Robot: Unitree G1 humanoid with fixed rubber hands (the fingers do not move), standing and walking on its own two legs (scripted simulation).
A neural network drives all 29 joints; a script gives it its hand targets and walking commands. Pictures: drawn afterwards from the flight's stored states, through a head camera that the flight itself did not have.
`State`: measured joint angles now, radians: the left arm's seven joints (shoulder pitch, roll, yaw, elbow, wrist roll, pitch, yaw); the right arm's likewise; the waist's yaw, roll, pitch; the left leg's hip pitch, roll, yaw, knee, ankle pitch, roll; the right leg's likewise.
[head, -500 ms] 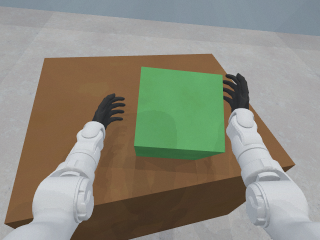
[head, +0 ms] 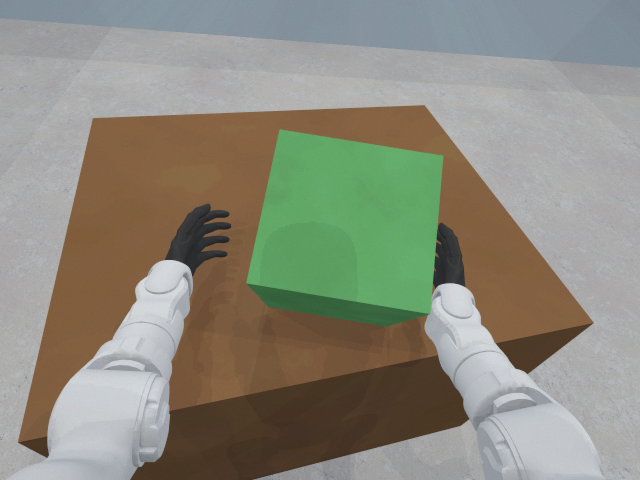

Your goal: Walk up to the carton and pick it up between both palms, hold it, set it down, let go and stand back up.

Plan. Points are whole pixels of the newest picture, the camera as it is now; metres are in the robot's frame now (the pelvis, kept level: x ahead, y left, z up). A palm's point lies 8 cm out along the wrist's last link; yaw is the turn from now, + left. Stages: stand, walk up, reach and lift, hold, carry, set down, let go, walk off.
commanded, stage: set down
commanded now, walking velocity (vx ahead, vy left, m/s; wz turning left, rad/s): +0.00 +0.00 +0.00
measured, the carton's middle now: (341, 243) +0.43 -0.09 +0.04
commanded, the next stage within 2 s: none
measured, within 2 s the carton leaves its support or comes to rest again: rests again in 0.26 s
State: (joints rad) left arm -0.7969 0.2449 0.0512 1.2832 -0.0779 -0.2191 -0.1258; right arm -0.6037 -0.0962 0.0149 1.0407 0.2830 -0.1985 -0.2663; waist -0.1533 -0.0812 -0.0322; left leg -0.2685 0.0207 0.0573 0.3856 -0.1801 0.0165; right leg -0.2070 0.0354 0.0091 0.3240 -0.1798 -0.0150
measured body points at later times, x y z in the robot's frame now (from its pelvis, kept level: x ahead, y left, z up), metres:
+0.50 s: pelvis -0.01 +0.01 +0.00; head +0.01 +0.03 +0.45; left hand +0.40 +0.17 +0.03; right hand +0.31 -0.21 +0.03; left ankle +0.01 +0.11 -0.75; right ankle -0.01 -0.11 -0.75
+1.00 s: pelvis -0.02 +0.01 +0.00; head -0.01 +0.03 +0.45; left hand +0.31 +0.22 +0.03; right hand +0.23 -0.19 +0.04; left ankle +0.01 +0.11 -0.75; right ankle -0.01 -0.11 -0.75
